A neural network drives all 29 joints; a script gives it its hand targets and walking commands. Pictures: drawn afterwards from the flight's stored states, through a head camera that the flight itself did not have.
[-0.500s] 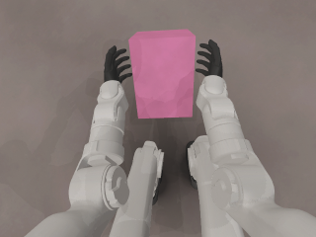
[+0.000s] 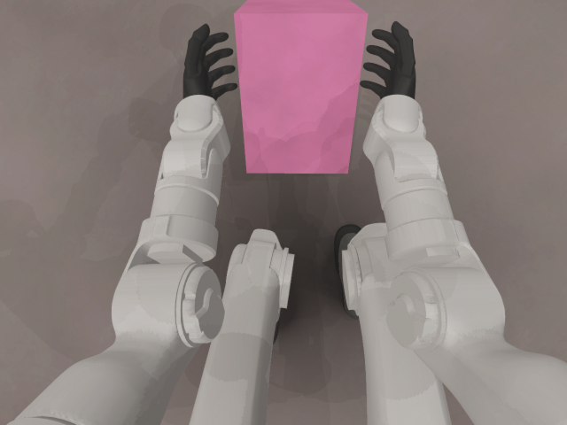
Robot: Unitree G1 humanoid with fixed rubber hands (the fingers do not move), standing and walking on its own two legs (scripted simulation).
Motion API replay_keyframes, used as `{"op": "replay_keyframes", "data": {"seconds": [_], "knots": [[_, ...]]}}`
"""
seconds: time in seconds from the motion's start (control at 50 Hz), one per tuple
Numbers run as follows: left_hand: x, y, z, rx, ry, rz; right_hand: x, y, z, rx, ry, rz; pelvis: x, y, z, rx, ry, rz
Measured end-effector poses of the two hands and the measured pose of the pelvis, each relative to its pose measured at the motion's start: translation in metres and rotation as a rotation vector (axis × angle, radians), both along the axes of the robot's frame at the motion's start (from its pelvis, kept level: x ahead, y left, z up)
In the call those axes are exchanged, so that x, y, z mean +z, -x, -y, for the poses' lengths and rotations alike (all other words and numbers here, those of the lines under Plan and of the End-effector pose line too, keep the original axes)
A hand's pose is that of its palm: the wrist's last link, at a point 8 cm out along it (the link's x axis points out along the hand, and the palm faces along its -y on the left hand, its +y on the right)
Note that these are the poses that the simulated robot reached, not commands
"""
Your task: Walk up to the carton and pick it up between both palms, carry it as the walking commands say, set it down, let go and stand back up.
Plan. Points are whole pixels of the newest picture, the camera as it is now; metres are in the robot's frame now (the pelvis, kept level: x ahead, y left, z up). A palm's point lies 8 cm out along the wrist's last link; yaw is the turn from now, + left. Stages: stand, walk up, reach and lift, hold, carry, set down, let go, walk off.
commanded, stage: set down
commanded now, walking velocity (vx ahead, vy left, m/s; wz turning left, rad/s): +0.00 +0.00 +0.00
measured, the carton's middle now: (297, 85) +0.53 +0.00 -0.25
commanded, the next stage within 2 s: none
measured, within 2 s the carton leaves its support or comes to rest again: neither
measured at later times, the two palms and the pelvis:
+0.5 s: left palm (220, 94) +0.52 +0.12 -0.21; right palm (391, 60) +0.54 -0.13 -0.19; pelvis -0.01 +0.01 -0.05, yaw -1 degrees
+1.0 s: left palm (221, 81) +0.54 +0.12 -0.23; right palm (392, 54) +0.56 -0.14 -0.21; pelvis +0.01 +0.00 -0.07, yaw +0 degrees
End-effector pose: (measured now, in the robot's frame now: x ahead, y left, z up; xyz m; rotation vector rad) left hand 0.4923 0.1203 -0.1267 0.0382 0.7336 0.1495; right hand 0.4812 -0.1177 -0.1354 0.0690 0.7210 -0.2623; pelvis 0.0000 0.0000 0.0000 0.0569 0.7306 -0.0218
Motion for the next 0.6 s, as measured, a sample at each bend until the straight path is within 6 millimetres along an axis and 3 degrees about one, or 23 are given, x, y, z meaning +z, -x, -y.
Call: {"op": "replay_keyframes", "data": {"seconds": [0.16, 0.4, 0.6], "knots": [[-0.032, -0.006, -0.001, 0.014, 0.021, 0.001, -0.033, -0.006, -0.001, 0.013, 0.011, -0.008, -0.019, 0.009, -0.002, 0.007, -0.002, 0.069], [-0.083, -0.014, 0.001, 0.006, 0.049, 0.001, -0.046, -0.052, 0.002, 0.094, 0.064, 0.027, -0.042, 0.018, -0.002, 0.002, 0.018, 0.195], [-0.081, -0.031, 0.006, -0.081, 0.028, -0.036, -0.059, -0.057, 0.014, 0.079, 0.020, 0.029, -0.064, 0.006, -0.005, 0.009, 0.011, 0.133]]}}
